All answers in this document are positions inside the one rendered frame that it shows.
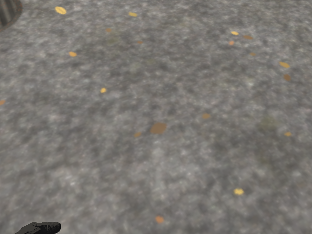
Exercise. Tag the left robot hand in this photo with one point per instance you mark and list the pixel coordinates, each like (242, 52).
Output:
(49, 227)

